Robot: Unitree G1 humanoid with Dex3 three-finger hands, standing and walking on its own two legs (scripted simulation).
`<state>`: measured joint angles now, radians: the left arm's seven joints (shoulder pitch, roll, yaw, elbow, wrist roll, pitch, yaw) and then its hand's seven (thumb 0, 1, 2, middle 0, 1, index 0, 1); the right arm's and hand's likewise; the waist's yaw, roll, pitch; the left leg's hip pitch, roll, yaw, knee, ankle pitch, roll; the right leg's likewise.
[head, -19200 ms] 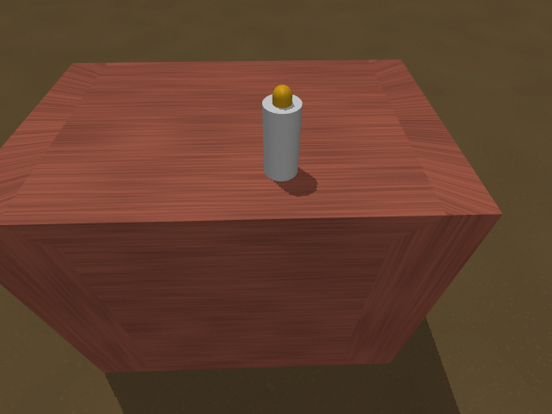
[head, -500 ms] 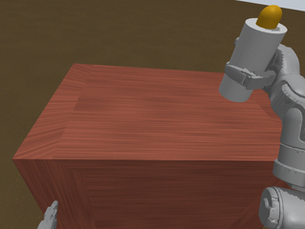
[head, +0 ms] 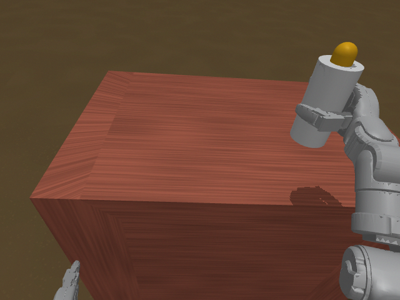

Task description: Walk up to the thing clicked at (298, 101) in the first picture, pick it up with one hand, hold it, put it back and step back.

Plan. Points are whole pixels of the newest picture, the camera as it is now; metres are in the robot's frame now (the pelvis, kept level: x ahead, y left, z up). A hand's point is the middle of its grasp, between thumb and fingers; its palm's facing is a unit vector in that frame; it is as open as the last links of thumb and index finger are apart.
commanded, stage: crouch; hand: right
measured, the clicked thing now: (325, 96) +0.40 -0.20 +0.27
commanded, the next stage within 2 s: lower in 0.76 s
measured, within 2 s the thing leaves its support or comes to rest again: rests again in 1.96 s
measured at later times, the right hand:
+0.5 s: hand (313, 116) +0.43 -0.21 +0.21, palm faces +0.23 +0.97 -0.01, open 9.7 cm
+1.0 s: hand (311, 119) +0.46 -0.23 +0.19, palm faces +0.23 +0.97 +0.00, open 9.7 cm
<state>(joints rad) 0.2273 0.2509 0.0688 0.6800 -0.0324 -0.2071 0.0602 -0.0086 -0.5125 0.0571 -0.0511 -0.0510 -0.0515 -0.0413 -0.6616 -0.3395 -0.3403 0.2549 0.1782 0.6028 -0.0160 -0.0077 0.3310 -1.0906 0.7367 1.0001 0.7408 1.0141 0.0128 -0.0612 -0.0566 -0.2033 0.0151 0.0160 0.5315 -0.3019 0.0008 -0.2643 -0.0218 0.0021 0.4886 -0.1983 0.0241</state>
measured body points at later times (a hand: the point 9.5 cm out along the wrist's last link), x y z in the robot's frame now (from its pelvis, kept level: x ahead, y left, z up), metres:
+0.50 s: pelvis +0.01 +0.00 +0.00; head +0.00 +0.01 +0.45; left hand +0.16 +0.26 -0.09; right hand +0.41 -0.26 +0.21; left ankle -0.01 +0.12 -0.74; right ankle +0.04 -0.14 -0.74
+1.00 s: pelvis +0.01 -0.01 +0.00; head +0.02 +0.00 +0.45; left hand +0.16 +0.26 -0.08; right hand +0.44 -0.28 +0.19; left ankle -0.01 +0.12 -0.74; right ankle +0.04 -0.14 -0.74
